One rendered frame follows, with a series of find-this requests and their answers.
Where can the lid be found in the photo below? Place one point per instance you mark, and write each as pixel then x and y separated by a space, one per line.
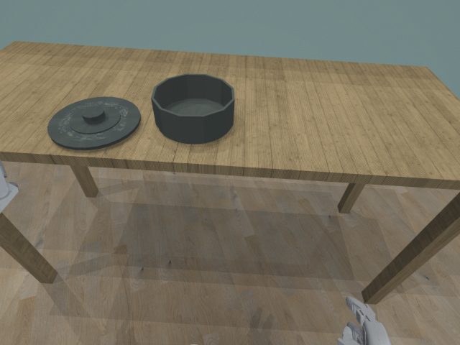
pixel 68 129

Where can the pot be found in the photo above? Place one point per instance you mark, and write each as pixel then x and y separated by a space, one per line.
pixel 193 108

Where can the robot left hand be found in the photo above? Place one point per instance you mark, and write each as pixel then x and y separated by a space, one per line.
pixel 7 190

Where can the knob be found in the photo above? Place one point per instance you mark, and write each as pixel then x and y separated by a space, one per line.
pixel 93 113

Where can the table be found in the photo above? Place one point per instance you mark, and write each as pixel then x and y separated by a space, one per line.
pixel 298 119

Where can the robot right hand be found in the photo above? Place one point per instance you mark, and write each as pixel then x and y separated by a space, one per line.
pixel 372 332

